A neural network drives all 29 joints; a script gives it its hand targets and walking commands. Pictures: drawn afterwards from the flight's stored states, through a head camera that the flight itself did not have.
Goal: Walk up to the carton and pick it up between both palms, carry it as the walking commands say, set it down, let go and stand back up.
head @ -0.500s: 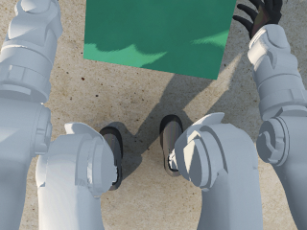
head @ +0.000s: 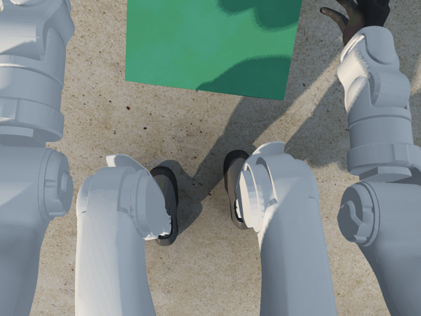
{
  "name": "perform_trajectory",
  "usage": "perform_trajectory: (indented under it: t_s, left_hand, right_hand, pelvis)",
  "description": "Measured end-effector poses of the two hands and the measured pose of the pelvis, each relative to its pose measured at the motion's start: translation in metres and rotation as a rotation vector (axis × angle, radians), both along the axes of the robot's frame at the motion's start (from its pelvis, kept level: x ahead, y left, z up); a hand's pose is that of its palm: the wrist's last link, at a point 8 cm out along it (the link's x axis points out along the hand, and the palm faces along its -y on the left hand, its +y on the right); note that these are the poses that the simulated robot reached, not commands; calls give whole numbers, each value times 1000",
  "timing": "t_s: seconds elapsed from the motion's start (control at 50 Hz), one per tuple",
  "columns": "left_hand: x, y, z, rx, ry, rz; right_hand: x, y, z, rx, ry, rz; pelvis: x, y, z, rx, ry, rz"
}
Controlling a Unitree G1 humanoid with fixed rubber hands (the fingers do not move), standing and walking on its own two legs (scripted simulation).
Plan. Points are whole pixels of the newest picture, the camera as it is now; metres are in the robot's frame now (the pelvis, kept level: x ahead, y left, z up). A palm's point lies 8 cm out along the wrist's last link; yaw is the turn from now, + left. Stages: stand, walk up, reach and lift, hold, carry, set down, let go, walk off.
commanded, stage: set down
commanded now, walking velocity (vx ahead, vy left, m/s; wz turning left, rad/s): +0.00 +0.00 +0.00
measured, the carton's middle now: (210, 32) +0.52 -0.05 -0.30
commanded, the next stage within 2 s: let go in 1.04 s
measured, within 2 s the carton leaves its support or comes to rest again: neither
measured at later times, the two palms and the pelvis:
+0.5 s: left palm out of the picture +0.58 +0.15 -0.01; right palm out of the picture +0.50 -0.26 -0.01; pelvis +0.00 +0.00 +0.12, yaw +0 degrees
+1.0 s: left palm out of the picture +0.57 +0.16 +0.14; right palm out of the picture +0.50 -0.26 +0.13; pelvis +0.01 +0.00 +0.25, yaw +0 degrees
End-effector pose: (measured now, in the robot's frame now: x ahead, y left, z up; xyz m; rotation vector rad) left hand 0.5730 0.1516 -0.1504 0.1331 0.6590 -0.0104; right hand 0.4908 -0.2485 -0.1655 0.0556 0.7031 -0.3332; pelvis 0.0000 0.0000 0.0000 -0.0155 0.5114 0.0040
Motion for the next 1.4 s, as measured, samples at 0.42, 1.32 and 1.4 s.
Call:
perform_trajectory:
  t_s: [0.42,1.32,1.4]
  left_hand:
    - [0,0,112,-3,-4,-50]
    - [-58,23,305,77,53,6]
    - [-96,26,316,92,83,18]
  right_hand:
    - [5,-12,127,-20,-27,29]
    - [-38,0,317,-76,74,218]
    - [-68,-3,332,-80,115,264]
  pelvis:
    - [-4,4,99,0,17,4]
    - [29,-1,292,17,-145,11]
    - [37,-1,305,17,-189,8]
